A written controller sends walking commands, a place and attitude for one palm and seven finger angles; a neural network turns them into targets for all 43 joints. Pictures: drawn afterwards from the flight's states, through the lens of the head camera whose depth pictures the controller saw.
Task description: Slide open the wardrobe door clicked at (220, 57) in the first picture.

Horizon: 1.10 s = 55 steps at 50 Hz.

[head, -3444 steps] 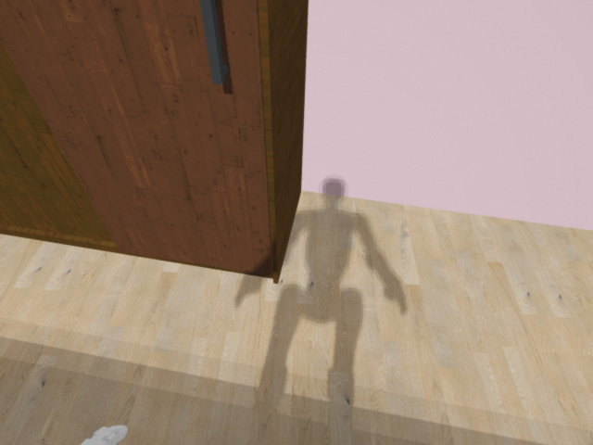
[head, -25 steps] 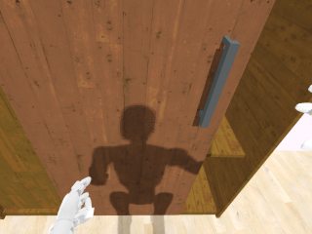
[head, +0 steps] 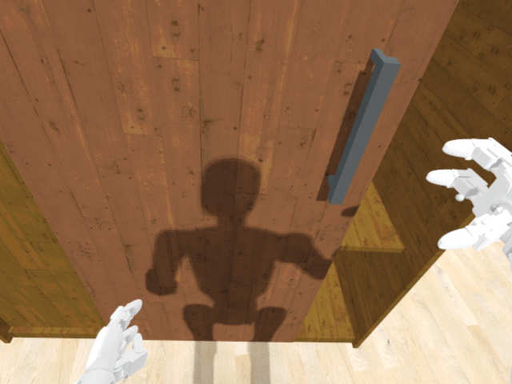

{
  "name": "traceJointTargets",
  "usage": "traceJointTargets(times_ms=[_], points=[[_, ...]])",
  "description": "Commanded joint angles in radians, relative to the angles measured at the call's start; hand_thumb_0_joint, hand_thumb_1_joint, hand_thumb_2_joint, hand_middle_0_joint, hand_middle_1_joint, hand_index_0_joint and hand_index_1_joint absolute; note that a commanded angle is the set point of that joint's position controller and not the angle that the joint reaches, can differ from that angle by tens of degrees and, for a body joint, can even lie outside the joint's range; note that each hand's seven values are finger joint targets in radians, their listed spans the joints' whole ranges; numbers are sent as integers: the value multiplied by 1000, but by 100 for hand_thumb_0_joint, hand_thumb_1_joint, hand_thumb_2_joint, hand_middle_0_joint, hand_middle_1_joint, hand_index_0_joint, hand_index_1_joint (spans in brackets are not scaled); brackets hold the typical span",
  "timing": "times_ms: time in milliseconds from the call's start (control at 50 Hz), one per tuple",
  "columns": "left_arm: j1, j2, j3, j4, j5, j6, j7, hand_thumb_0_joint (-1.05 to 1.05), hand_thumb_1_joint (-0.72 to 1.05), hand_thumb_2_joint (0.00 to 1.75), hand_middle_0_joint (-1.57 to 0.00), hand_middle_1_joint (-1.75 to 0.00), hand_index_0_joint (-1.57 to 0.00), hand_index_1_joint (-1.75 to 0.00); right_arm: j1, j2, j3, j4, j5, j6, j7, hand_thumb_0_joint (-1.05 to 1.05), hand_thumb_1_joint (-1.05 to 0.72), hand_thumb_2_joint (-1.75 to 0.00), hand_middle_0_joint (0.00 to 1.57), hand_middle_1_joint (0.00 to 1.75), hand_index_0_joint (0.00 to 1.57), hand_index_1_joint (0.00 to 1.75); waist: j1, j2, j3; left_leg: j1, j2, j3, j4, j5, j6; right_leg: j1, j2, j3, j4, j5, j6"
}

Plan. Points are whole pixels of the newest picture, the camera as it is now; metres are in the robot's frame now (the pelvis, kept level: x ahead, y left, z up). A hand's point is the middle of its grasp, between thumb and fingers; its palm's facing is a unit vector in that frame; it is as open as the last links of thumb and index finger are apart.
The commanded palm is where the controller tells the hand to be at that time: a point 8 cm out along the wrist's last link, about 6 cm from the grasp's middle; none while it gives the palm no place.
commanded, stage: move the hooked fingers beside the handle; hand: right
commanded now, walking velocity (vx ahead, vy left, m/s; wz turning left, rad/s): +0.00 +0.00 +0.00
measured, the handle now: (353, 135) +0.43 -0.12 +0.22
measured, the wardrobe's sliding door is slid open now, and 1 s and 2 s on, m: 0.24 0.24 0.24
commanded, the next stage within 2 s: none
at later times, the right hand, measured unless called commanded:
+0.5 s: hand (443, 172) +0.34 -0.23 +0.23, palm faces +0.07 +1.00 -0.07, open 13.9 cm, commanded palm +0.31 -0.27 +0.23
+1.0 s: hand (417, 158) +0.37 -0.20 +0.23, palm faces +0.03 +1.00 -0.05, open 14.0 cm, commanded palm +0.33 -0.25 +0.23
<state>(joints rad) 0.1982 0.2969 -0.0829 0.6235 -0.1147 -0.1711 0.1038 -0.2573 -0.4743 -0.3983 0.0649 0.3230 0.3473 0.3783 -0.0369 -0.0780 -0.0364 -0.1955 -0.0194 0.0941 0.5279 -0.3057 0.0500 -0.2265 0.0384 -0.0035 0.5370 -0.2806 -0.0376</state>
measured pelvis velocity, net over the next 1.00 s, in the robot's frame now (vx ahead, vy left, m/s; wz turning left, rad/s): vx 0.01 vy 0.01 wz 0.01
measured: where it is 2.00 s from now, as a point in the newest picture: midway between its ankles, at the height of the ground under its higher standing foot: outside the picture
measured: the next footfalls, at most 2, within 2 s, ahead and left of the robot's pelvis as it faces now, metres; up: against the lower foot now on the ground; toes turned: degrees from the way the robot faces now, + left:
none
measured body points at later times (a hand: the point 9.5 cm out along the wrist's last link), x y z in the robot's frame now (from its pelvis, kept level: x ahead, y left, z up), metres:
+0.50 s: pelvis +0.01 +0.00 +0.00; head -0.02 +0.02 +0.45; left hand +0.21 +0.22 -0.07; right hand +0.33 -0.28 +0.23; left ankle -0.01 +0.08 -0.73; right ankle +0.01 -0.10 -0.73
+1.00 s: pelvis +0.01 +0.01 +0.00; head -0.02 +0.04 +0.45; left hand +0.18 +0.25 -0.08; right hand +0.36 -0.25 +0.24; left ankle -0.01 +0.08 -0.73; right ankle +0.01 -0.10 -0.73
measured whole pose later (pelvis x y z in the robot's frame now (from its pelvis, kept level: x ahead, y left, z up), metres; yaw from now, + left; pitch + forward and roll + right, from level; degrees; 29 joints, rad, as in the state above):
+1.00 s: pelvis +0.01 +0.01 +0.00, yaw +1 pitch -2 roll +0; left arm 0.20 0.28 -0.08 0.64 -0.11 -0.09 0.10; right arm -0.44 -0.42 -0.32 0.23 0.27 0.32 0.23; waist 0.00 -0.06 -0.04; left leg -0.16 -0.03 0.08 0.47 -0.29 0.06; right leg -0.18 0.03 -0.01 0.47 -0.26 -0.03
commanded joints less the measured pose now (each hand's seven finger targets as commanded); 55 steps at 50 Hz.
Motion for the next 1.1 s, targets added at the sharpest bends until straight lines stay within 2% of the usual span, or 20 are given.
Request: traceJointTargets(times_ms=[0, 80, 140, 180, 200, 240, 300, 380, 400, 440, 500, 580, 620, 700, 740, 860, 920, 1000, 1060, 1080], points=[[-183, 85, 39, -160, 17, -86, 7, 0, 90, 90, -20, -30, -20, -30, -437, -380, -200, -256, 19, -143, -64, 0, 50, -30, 30, 120, 30, 120, -8, -18, -240, -2, 43, -74, -96, 259, -25, 173, -41, 82, -66, 224, -8], [-178, 94, 37, -145, 8, -64, 7, 0, 90, 90, -20, -30, -20, -30, -426, -289, -106, -86, -17, -47, -94, 0, 50, -30, 30, 120, 30, 120, 9, -35, -109, -52, 47, -62, -107, 196, -21, 112, -41, 86, -101, 162, 0], [-184, 94, 40, -173, 2, -50, 1, 0, 90, 90, -20, -30, -20, -30, -421, -207, -12, -120, -23, -4, -71, 0, 50, -30, 30, 120, 30, 120, 15, 0, -156, -32, 48, -57, -96, 246, -21, 142, -39, 90, -92, 204, -4], [-187, 93, 42, -188, 3, -50, -3, 0, 90, 90, -20, -30, -20, -30, -408, -201, -9, -174, -12, -11, -52, 0, 50, -30, 30, 120, 30, 120, 14, 23, -221, -7, 46, -56, -82, 298, -22, 176, -39, 91, -78, 252, -8], [-187, 87, 39, -188, 5, -48, -4, 0, 90, 90, -20, -30, -20, -30, -387, -161, 24, -180, -2, -24, -44, 0, 50, -30, 30, 120, 30, 120, 19, 62, -215, -11, 44, -56, -88, 313, -23, 181, -43, 88, -72, 262, -10], [-193, 89, 40, -188, 7, -50, -1, 0, 90, 90, -20, -30, -20, -30, -433, -194, -15, -219, 9, -50, -48, 0, 50, -30, 30, 120, 30, 120, 16, 76, -246, -3, 41, -56, -83, 307, -25, 189, -39, 92, -71, 253, -11], [-196, 85, 38, -162, 13, -47, 2, 0, 90, 90, -20, -30, -20, -30, -493, -231, -48, -212, 8, -79, -87, 0, 50, -30, 30, 120, 30, 120, 13, 62, -206, -21, 43, -62, -101, 260, -23, 181, -42, 91, -82, 214, -7], [-199, 81, 38, -162, 18, -37, 0, 0, 90, 90, -20, -30, -20, -30, -511, -247, -71, -195, -28, -61, -144, 0, 50, -30, 30, 120, 30, 120, 2, 3, -217, 8, 48, -60, -88, 292, -15, 175, -37, 85, -92, 261, 0], [-192, 83, 41, -157, 18, -28, -2, 0, 90, 90, -20, -30, -20, -30, -459, -273, -97, -166, -35, -53, -155, 0, 50, -30, 30, 120, 30, 120, -7, 9, -208, 19, 48, -63, -95, 302, -14, 164, -40, 80, -91, 270, 0], [-189, 83, 40, -159, 14, -16, -1, 0, 90, 90, -20, -30, -20, -30, -500, -217, -34, -134, -40, -34, -151, 0, 50, -30, 30, 120, 30, 120, 16, 13, -198, 9, 48, -63, -98, 304, -17, 164, -38, 77, -94, 262, -1], [-188, 86, 43, -168, 10, -10, -4, 0, 90, 90, -20, -30, -20, -30, -461, -198, -17, -136, -31, -35, -127, 0, 50, -30, 30, 120, 30, 120, 12, 32, -220, 31, 47, -62, -94, 347, -15, 172, -42, 76, -84, 296, -4], [-189, 84, 43, -174, 10, -13, 0, 0, 90, 90, -20, -30, -20, -30, -529, -155, 31, -170, -14, -54, -99, 0, 50, -30, 30, 120, 30, 120, 30, 22, -250, 17, 46, -66, -94, 357, -19, 205, -37, 75, -75, 291, -10], [-182, 88, 45, -161, 9, -10, 3, 0, 90, 90, -20, -30, -20, -30, -528, -146, 38, -139, -12, -60, -106, 0, 50, -30, 30, 120, 30, 120, 34, 55, -220, 2, 43, -64, -104, 336, -21, 190, -39, 77, -82, 270, -11], [-170, 98, 50, -141, 13, 5, 5, 0, 90, 90, -20, -30, -20, -30, -530, -252, -55, -71, -25, -59, -147, 0, 50, -30, 30, 120, 30, 120, 17, 81, -199, 22, 48, -77, -122, 304, -23, 144, -37, 69, -90, 235, -12], [-179, 87, 46, -155, 13, 9, 1, 0, 90, 90, -20, -30, -20, -30, -589, -220, -20, -100, -40, -65, -161, 0, 50, -30, 30, 120, 30, 120, 21, 25, -217, 31, 51, -78, -111, 317, -19, 154, -34, 65, -94, 256, -10], [-159, 88, 47, -148, 11, 12, 1, 0, 90, 90, -20, -30, -20, -30, -639, -187, 24, -62, -43, -97, -160, 0, 50, -30, 30, 120, 30, 120, 39, 22, -252, 43, 46, -81, -117, 326, -18, 181, -36, 63, -96, 256, -14], [-155, 94, 51, -155, 11, 16, -2, 0, 90, 90, -20, -30, -20, -30, -543, -210, -16, -31, -35, -97, -148, 0, 50, -30, 30, 120, 30, 120, 19, 64, -263, 76, 48, -86, -116, 370, -22, 160, -35, 58, -96, 274, -16], [-151, 102, 57, -160, 9, 29, -10, 0, 90, 90, -20, -30, -20, -30, -439, -245, -71, 34, -31, -68, -143, 0, 50, -30, 30, 120, 30, 120, 4, 123, -214, 87, 55, -91, -119, 393, -34, 98, -37, 46, -95, 255, -15], [-168, 94, 55, -181, 6, 30, -12, 0, 90, 90, -20, -30, -20, -30, -502, -213, -28, -53, -33, -71, -136, 0, 50, -30, 30, 120, 30, 120, 18, 64, -214, 66, 55, -95, -118, 380, -34, 117, -32, 40, -94, 249, -18], [-165, 94, 56, -182, 6, 28, -12, 0, 90, 90, -20, -30, -20, -30, -491, -251, -65, -66, -32, -77, -139, 0, 50, -30, 30, 120, 30, 120, 15, 78, -231, 75, 54, -97, -118, 378, -36, 120, -33, 42, -90, 248, -19]])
